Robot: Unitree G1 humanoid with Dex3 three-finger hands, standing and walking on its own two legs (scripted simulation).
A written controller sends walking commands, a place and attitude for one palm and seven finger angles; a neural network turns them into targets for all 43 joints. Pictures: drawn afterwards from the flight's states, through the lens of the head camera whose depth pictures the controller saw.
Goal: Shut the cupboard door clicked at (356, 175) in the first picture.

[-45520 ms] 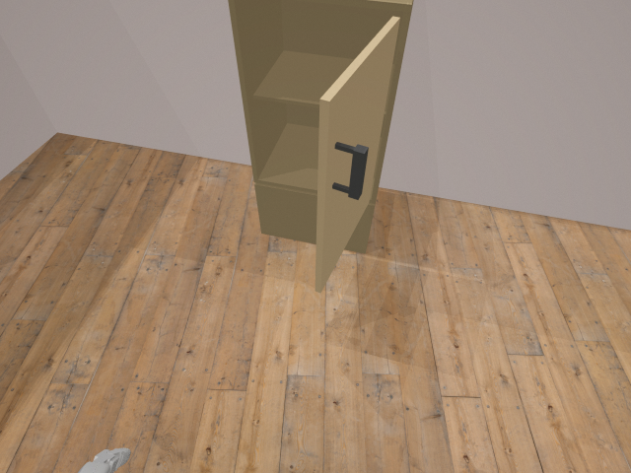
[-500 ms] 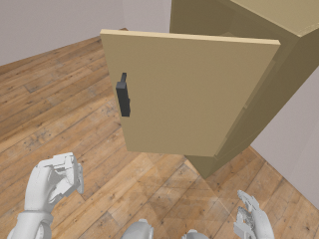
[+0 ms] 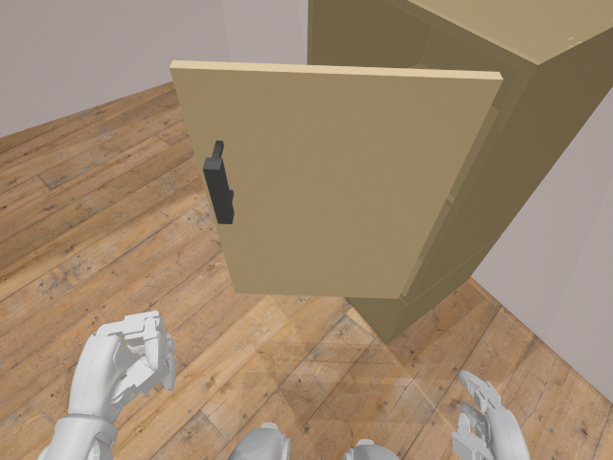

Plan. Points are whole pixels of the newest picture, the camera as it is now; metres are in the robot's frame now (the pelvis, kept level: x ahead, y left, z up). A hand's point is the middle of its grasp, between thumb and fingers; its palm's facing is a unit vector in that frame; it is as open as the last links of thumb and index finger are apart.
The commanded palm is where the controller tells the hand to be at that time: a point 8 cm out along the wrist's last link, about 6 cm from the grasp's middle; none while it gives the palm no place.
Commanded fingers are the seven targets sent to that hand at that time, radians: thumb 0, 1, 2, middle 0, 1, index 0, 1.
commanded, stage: bring the fist close to the handle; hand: left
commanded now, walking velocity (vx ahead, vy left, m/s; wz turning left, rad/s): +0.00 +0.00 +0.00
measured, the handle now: (222, 183) +0.49 +0.17 +0.06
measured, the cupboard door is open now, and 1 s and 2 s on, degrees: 52 52 46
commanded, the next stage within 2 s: push the door shut along its arc in 1.34 s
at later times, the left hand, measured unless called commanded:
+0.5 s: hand (202, 292) +0.30 +0.15 +0.06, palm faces +0.01 -1.00 -0.02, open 3.1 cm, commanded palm +0.29 +0.20 +0.06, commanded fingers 0.00 0.90 0.90 -1.30 -1.50 -1.30 -1.50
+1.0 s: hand (248, 242) +0.38 +0.11 +0.06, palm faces +0.00 -1.00 +0.00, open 3.1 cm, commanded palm +0.36 +0.16 +0.06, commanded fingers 0.00 0.90 0.90 -1.30 -1.50 -1.30 -1.50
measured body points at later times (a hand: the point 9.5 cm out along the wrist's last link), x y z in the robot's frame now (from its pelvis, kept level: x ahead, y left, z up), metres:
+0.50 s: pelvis +0.00 +0.01 +0.00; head +0.06 +0.01 +0.45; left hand +0.30 +0.21 +0.06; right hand +0.16 -0.24 -0.09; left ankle +0.03 +0.08 -0.65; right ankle +0.00 -0.10 -0.65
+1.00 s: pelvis +0.00 +0.01 +0.01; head +0.07 +0.01 +0.45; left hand +0.38 +0.16 +0.06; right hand +0.11 -0.24 -0.10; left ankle +0.03 +0.08 -0.65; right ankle +0.00 -0.10 -0.65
